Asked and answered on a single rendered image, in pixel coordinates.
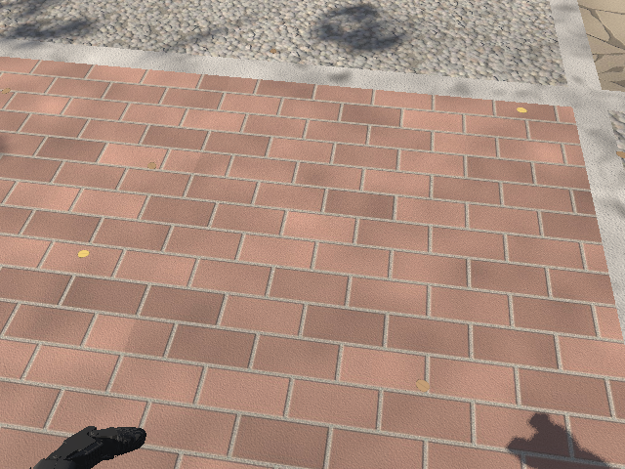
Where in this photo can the robot left hand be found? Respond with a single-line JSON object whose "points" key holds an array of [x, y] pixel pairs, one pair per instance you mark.
{"points": [[90, 446]]}

